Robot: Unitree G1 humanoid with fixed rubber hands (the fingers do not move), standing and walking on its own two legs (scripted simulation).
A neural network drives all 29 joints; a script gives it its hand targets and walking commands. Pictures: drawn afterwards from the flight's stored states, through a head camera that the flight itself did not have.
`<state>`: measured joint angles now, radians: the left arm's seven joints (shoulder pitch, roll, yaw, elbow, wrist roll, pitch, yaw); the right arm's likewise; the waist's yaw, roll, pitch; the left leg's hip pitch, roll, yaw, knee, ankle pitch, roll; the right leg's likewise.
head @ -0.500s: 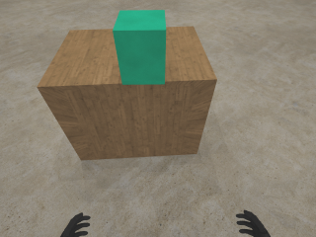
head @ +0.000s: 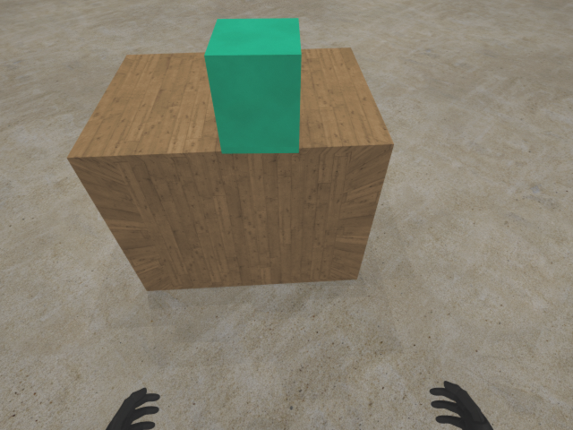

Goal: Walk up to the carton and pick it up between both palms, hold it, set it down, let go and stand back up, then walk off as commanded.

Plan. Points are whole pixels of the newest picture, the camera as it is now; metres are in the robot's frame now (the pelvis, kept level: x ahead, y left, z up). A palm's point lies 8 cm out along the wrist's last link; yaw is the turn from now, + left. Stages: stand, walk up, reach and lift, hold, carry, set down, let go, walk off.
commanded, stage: stand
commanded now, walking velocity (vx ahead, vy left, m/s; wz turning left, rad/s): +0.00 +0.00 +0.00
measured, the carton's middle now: (259, 87) +0.89 +0.07 +0.05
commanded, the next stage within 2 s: walk up in 0.44 s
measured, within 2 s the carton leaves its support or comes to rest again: neither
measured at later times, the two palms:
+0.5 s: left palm out of the picture +0.13 +0.25 -0.08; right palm out of the picture +0.13 -0.25 -0.09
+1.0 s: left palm out of the picture +0.09 +0.34 -0.09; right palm out of the picture +0.15 -0.23 -0.07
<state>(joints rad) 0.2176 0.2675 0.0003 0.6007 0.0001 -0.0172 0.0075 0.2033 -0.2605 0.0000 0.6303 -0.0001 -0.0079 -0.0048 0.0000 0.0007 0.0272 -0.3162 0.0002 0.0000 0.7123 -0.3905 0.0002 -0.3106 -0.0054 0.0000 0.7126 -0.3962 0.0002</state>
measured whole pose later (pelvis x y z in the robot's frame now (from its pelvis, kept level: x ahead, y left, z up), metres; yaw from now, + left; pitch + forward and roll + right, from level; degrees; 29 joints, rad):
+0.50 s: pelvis +0.00 +0.00 +0.00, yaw +0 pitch -1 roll +0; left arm 0.23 0.27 0.00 0.60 0.00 -0.02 0.01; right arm 0.20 -0.27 0.00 0.66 0.00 -0.01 0.00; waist 0.00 0.00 0.03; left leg -0.32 0.00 0.00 0.71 -0.38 0.00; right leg -0.31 -0.01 0.00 0.71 -0.39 0.00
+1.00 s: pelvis +0.03 +0.05 +0.00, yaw +1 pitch +1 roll -2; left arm 0.42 0.36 0.01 0.61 0.00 -0.06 -0.02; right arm 0.29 -0.38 0.00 0.67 0.00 -0.08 0.04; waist 0.00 0.00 0.03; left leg -0.31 -0.02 0.00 0.71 -0.41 0.05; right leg -0.44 -0.02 0.00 1.02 -0.44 -0.01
